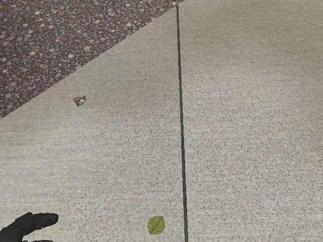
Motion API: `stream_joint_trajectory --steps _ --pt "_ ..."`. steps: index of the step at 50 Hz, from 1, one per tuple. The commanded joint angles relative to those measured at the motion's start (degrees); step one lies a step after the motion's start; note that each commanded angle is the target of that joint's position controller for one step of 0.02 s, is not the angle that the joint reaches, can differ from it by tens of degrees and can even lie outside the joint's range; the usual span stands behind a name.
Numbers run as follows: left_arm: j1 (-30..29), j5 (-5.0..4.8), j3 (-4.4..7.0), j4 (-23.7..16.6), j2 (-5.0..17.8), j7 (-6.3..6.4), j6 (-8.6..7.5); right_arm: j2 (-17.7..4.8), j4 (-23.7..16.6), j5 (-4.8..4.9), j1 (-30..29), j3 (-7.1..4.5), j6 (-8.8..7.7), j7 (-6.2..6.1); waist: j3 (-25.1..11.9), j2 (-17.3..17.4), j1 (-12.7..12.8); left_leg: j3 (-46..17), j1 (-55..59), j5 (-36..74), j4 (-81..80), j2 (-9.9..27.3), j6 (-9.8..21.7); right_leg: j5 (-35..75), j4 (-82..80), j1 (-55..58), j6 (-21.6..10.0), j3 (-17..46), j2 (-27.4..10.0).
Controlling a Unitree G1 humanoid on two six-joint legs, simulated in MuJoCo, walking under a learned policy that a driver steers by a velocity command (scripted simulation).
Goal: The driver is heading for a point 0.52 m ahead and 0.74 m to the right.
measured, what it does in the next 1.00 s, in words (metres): walks ahead, turning right: right foot, then left foot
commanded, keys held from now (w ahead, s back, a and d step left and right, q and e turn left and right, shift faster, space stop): shift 0.32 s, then e+shift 0.38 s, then w+e+shift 0.30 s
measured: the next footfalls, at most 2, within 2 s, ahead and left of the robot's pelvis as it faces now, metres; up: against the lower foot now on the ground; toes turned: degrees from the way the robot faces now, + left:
right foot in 0.02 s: +0.17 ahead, -0.09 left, +0.00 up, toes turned -1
left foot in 0.36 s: +0.13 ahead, +0.16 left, +0.00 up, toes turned -3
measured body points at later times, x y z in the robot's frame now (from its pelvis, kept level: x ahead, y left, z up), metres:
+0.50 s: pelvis +0.08 +0.03 +0.01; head +0.11 +0.03 +0.46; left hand +0.27 +0.29 -0.10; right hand +0.17 -0.25 -0.10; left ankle +0.09 +0.16 -0.73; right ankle +0.07 -0.08 -0.66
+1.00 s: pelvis +0.15 -0.04 +0.03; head +0.14 -0.08 +0.47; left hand +0.34 +0.18 -0.07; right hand +0.18 -0.37 -0.07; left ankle +0.32 +0.07 -0.66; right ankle +0.06 -0.09 -0.72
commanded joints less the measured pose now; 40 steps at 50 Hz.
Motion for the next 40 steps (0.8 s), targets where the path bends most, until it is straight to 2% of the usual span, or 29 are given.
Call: stream_joint_trajectory --steps 1,2,3,4,5,6,7,9,11,13,15,16,17,18,19,20,21,22,23,24,25,29,33,35,36,37,38,39,40 --pt "17.0 0.93 4.74 0.4 12.9 1.73 -0.56 -4.1 -5.6 -2.56 -4.2 0.0 -0.6 0.47 -16.3 -14.0 10.6 -3.2 -16.8 11.6 25.8 3.7 1.8 37.6 -6.7 34.4 -8.6 11.6 -6.8" --pt "11.9 2.34 3.51 -2.8 14.4 2.71 -0.85 -1.6 -5.9 -4.54 1.3 1.52 0.15 0.89 -25.5 -20.6 4.8 -10.7 -25.8 -23.0 43.4 -3.0 -1.4 52.1 -5.5 40.1 -21.9 31.4 -21.1" --pt "10.7 2.23 2.35 -3.7 10.9 2.28 -1.1 -6.1 -4.7 -2.34 0.4 0.67 0.96 1.28 -30.2 -10.9 7.6 -18.0 -27.5 -19.3 48.3 -2.1 -2.1 38.0 -9.6 38.3 -24.3 31.4 -21.7" --pt "8.3 1.55 2.04 -3.0 9.5 2.03 -1.29 -6.8 -5.0 -0.96 -1.8 0.61 1.51 1.23 -24.9 -8.6 6.6 -18.0 -30.2 -15.5 46.2 -0.3 -1.3 20.9 -12.0 32.7 -21.0 28.3 -19.1" --pt "5.1 0.27 1.43 -2.5 7.3 2.11 -1.36 -6.5 -4.3 -1.68 -3.6 0.51 2.09 0.4 -19.0 -4.1 5.9 -17.9 -30.0 -11.6 41.4 1.6 -1.4 10.7 -13.0 27.3 -15.8 23.5 -14.9" --pt "2.7 -0.03 0.74 -1.9 5.5 2.39 -1.25 -5.9 -3.8 -2.41 -4.2 0.54 2.77 -0.38 -15.8 -4.1 4.8 -17.6 -27.2 -9.1 37.5 2.1 -1.9 8.0 -13.5 21.5 -13.0 20.0 -12.1" --pt "1.0 0.55 0.6 -1.8 5.7 2.67 -1.09 -5.7 -3.3 -2.75 -3.0 0.58 3.29 -0.52 -14.3 -5.8 3.3 -16.0 -22.6 -6.7 36.3 1.2 -2.5 10.2 -13.9 15.5 -12.0 16.5 -10.0" --pt "-0.2 1.7 0.55 -1.4 4.9 3.2 -1.24 -3.7 -2.3 -3.12 -0.4 1.08 3.36 -0.65 -15.2 -6.2 2.1 -14.9 -17.4 -4.4 30.1 0.2 -3.1 14.6 -13.8 12.2 -11.9 12.8 -8.2" --pt "0.3 1.76 0.48 -0.3 4.0 3.4 -1.37 -1.3 -2.1 -3.19 -1.3 2.12 3.27 -0.77 -15.9 -5.9 3.1 -14.9 -14.9 -3.1 22.5 0.0 -3.1 15.2 -13.2 12.8 -12.0 12.1 -7.9" --pt "1.6 1.81 0.27 1.0 3.4 3.53 -1.17 -1.0 -2.0 -3.05 -2.2 2.49 3.38 -0.7 -16.6 -6.7 4.1 -15.2 -12.5 -0.6 17.2 -0.1 -2.7 12.0 -12.9 13.3 -12.3 13.6 -9.1" --pt "1.4 1.47 -0.18 2.2 2.3 3.37 -0.98 -0.9 -1.6 -3.16 -1.9 2.6 3.55 -0.31 -15.8 -7.3 3.5 -14.7 -8.7 3.3 10.3 -0.7 -1.8 5.0 -12.1 11.8 -11.0 14.1 -8.7" --pt "0.8 1.03 -0.52 2.7 1.5 3.22 -0.94 -0.2 -0.9 -3.54 -0.6 2.76 3.51 0.06 -15.1 -7.2 2.2 -13.6 -4.7 7.9 4.1 -1.5 -0.8 -0.3 -11.3 9.7 -9.4 13.6 -7.6" --pt "2.2 0.35 -0.36 3.4 1.7 3.15 -0.86 -0.8 -1.1 -4.39 -1.0 2.6 3.6 0.29 -12.9 -6.6 2.1 -13.0 -2.3 11.0 -1.1 -2.5 0.5 -5.9 -10.7 6.9 -6.8 14.2 -5.2" --pt "3.4 0.15 -0.03 3.8 2.1 3.31 -0.78 -4.1 -2.0 -5.47 -0.8 1.93 3.62 0.15 -10.7 -2.8 2.8 -18.1 -1.4 14.1 -3.4 2.1 2.6 -11.3 -6.9 3.4 -3.8 14.0 -2.2" --pt "4.6 -0.09 0.4 3.2 1.6 3.43 -0.8 -9.5 -2.3 -5.81 -0.8 0.41 3.9 -0.17 -8.7 8.0 4.2 -23.7 -2.5 14.5 -6.4 10.5 7.4 -18.3 -0.8 -1.8 -0.8 7.7 3.8" --pt "1.9 -0.35 1.1 2.1 3.5 3.7 -0.93 -10.3 -1.8 -5.79 -0.3 -0.45 3.8 -0.33 -7.7 15.6 1.5 -32.9 -8.0 9.8 -14.0 18.2 13.6 -21.8 8.9 -2.0 1.6 1.3 6.7" --pt "-0.6 -0.51 2.42 1.4 6.0 3.73 -0.81 -8.9 -2.5 -6.14 -1.6 -0.14 3.28 -1.03 -6.1 14.6 0.5 -35.1 -7.8 13.7 -15.6 20.8 16.2 -26.4 21.1 -4.8 2.6 2.3 4.8" --pt "0.5 -0.92 3.15 2.2 5.6 3.8 -0.27 -7.1 -2.8 -6.04 -2.9 0.24 2.85 -1.86 -6.6 11.4 1.5 -33.1 -5.7 19.9 -14.4 20.2 16.0 -26.7 29.5 -7.6 3.2 4.3 4.3" --pt "3.7 -1.05 3.39 3.6 4.6 3.93 0.58 -5.6 -3.5 -5.25 -5.4 0.51 2.48 -2.33 -7.3 8.8 3.3 -28.3 -3.7 24.5 -12.6 18.5 14.4 -25.0 33.7 -8.7 4.1 5.5 3.2" --pt "5.1 -1.03 3.27 4.0 3.4 3.97 1.25 -4.6 -3.7 -4.4 -6.9 0.54 2.34 -2.61 -7.6 7.6 4.2 -24.5 -1.2 26.9 -11.4 17.2 12.8 -22.7 33.8 -10.1 4.8 5.4 1.8" --pt "4.8 -1.06 2.93 3.8 1.9 3.91 1.59 -4.0 -3.6 -4.13 -7.0 0.5 2.5 -2.77 -7.7 6.7 4.0 -21.1 0.2 27.7 -11.0 15.6 11.6 -20.4 31.3 -10.3 5.4 3.8 1.1" --pt "0.4 -1.43 1.54 0.2 -1.6 2.18 1.59 -5.5 -2.2 -3.79 -4.4 -0.74 3.95 -2.74 -10.1 8.7 0.9 -13.0 3.3 29.6 -9.8 14.6 11.0 -17.3 16.0 -4.1 6.3 -1.1 -0.9" --pt "3.4 -1.33 2.77 -0.8 1.4 0.57 2.35 -7.8 -1.6 -2.37 -4.5 -2.01 3.78 -1.33 -11.7 9.6 2.0 -10.6 3.4 32.7 -7.2 17.3 10.1 -14.6 5.1 4.2 3.5 -5.1 -0.1" --pt "8.4 -1.4 3.82 0.5 2.4 0.61 2.7 -7.0 -1.0 -1.43 -5.4 -2.06 3.65 -0.73 -12.4 7.6 5.2 -7.0 0.0 30.9 -0.2 16.0 6.4 -7.5 -4.7 13.3 0.3 -6.5 1.9" --pt "14.1 -1.64 5.39 2.3 5.3 1.45 2.59 -5.2 0.2 -1.68 -2.6 -1.82 3.49 -0.21 -15.3 2.0 7.3 -4.3 -7.1 20.3 8.5 12.5 3.5 -5.1 -8.6 24.7 -3.1 -2.9 2.9" --pt "22.3 -2.32 7.7 4.0 12.9 2.36 1.9 -0.4 -3.0 -4.02 -7.3 -0.24 3.15 0.11 -14.9 -14.1 9.3 -1.2 -27.3 -11.2 28.8 4.9 -0.7 -2.3 -11.0 37.1 -10.8 18.7 -9.5" --pt "23.5 -0.58 7.05 2.8 15.0 1.36 -0.86 0.3 -7.4 -3.36 -11.9 0.2 1.65 0.16 -18.6 -17.6 10.3 -15.4 -43.0 -16.5 39.9 -3.0 -1.2 -31.5 -20.1 38.9 -21.4 45.1 -17.6" --pt "22.6 -0.37 5.52 3.0 10.7 0.95 -3.03 -3.5 -7.7 -1.41 -16.2 -0.74 0.06 0.71 -13.7 -10.1 11.6 -20.5 -48.1 -12.4 41.6 -1.0 1.0 -45.8 -24.7 38.1 -19.8 44.6 -18.5" --pt "19.7 -0.93 4.41 3.0 8.4 1.23 -4.28 -4.9 -7.8 -0.79 -16.6 -1.35 -1.38 1.1 -9.8 -9.5 9.6 -21.2 -48.1 -7.3 39.0 -0.3 2.8 -46.0 -25.3 34.5 -17.3 42.1 -17.3"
